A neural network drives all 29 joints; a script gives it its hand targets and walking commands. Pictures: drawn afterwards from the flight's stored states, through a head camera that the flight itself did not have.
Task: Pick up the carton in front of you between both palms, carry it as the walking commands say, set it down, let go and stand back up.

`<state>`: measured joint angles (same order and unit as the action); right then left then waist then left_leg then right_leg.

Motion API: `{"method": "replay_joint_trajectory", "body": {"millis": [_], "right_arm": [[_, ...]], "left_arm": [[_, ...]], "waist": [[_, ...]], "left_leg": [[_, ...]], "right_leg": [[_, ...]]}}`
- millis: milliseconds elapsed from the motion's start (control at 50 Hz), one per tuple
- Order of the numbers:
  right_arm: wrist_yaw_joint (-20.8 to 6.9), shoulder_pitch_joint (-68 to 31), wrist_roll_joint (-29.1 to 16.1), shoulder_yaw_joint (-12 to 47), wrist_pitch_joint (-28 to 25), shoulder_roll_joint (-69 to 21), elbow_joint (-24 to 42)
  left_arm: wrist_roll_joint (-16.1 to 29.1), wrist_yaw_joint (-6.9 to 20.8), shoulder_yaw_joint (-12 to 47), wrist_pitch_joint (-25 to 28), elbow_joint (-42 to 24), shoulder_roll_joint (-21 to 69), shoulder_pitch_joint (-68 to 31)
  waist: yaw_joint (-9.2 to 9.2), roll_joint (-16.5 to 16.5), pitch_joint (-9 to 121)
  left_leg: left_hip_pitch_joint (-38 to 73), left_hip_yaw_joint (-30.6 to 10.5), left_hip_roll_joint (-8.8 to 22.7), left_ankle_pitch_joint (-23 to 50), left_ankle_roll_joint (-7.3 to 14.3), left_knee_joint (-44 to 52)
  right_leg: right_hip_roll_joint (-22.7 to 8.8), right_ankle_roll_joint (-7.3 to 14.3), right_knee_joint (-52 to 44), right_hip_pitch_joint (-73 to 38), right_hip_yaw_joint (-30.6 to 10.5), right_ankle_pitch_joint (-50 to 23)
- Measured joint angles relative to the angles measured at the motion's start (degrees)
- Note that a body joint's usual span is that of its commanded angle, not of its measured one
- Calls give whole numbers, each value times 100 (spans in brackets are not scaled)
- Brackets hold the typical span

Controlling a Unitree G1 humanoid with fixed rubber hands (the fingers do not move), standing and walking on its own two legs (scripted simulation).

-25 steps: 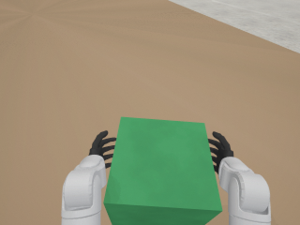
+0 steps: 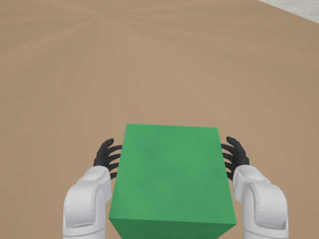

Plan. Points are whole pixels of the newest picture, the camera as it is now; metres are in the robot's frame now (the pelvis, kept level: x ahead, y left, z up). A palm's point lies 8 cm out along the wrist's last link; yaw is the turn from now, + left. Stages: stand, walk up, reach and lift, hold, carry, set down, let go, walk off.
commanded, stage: carry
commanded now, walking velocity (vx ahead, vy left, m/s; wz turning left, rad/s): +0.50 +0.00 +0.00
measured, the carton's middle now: (168, 189) +0.26 +0.01 +0.03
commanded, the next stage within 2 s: none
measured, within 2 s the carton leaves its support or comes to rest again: neither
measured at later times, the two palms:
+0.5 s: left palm (111, 90) +0.57 +0.20 +0.11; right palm (198, 82) +0.60 -0.10 +0.12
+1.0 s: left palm (131, 49) +0.90 +0.17 +0.11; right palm (195, 46) +0.92 -0.13 +0.11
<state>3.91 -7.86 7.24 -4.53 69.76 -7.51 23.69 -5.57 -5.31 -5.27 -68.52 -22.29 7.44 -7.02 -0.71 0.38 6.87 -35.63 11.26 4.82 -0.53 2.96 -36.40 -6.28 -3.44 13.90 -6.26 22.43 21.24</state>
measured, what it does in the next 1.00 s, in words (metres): walks ahead: left foot, then right foot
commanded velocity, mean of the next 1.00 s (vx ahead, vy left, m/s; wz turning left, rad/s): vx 0.50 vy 0.00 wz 0.00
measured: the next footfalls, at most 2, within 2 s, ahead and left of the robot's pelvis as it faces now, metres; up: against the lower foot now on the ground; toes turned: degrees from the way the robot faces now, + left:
left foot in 0.08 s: +0.25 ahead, +0.10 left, +0.00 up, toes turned +11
right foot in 0.62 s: +0.61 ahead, -0.09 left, +0.00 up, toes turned -8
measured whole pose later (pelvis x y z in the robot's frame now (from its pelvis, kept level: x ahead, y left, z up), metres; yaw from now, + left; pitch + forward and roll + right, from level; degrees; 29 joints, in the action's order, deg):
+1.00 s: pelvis +0.65 +0.00 +0.02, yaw +5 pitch +4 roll +2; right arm 3.9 -7.3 6.9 -4.3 68.6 -7.5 23.7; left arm -5.5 -5.2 -5.4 -67.9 -22.6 7.4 -6.8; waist -0.4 0.8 5.6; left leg -37.3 6.5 7.0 -3.3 -0.8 -42.5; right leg -1.8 1.9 11.1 1.8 11.8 13.4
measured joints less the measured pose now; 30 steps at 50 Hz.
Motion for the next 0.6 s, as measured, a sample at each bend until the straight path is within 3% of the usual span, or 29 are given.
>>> {"method": "replay_joint_trajectory", "body": {"millis": [60, 100, 120, 180, 220, 280, 380, 480, 600], "right_arm": [[4, -100, -31, -51, 113, -9, -44], [5, -183, -39, -61, 115, -21, -260], [8, -249, -29, -84, 109, -30, -370], [19, -338, -45, -140, 64, -46, -600], [23, -302, -73, -147, 33, -44, -584], [21, -220, -106, -145, -90, -31, -455], [-10, -34, -121, -106, -231, -8, -337], [-20, -23, -145, -81, -170, -6, -103], [-26, -72, -98, -92, 37, -10, -92]], "left_arm": [[-47, 0, -19, -142, -25, 5, -61], [-78, 2, -89, -217, 76, -7, -119], [-85, 2, -144, -248, 159, -4, -196], [-115, 5, -252, -244, 326, 33, -276], [-126, 7, -200, -203, 311, 21, -228], [-126, 8, -129, -83, 244, 19, -210], [-136, 8, 5, 60, 175, 6, -63], [-115, -21, 43, -30, -102, 2, -39], [-110, -27, 7, -239, -89, 7, -115]], "waist": [[6, -47, 5], [129, -153, -6], [192, -202, -86], [237, -120, -380], [206, -86, -503], [173, -72, -551], [75, -87, -346], [18, -96, -135], [105, -10, 28]], "left_leg": [[493, 218, -243, -7, 160, 521], [821, 289, -459, -699, 311, 509], [803, 288, -509, -927, 376, 271], [1074, 195, -484, -944, 419, 416], [1411, 141, -481, -894, 358, 858], [1867, 12, -494, -864, 289, 1415], [2694, -188, -500, -1002, 178, 2139], [3517, -295, -485, -1351, 8, 2575], [4337, -404, -387, -2227, -305, 2419]], "right_leg": [[-165, -248, 370, -407, 5, 508], [-517, -269, 1604, -197, -128, 674], [-613, -182, 2650, 213, -476, 604], [-210, 15, 5381, 1779, -1552, 488], [-61, 158, 5780, 2591, -1764, 140], [-60, 249, 5222, 3428, -1819, -385], [-156, 181, 3840, 4088, -1736, -1090], [-110, 146, 2527, 4179, -1537, -1730], [199, 352, 1336, 3644, -1086, -2009]]}}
